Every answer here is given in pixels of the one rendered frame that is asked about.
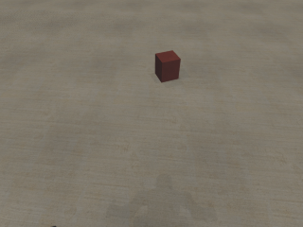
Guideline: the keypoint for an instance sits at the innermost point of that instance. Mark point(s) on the carton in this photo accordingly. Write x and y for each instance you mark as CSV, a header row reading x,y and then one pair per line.
x,y
167,66

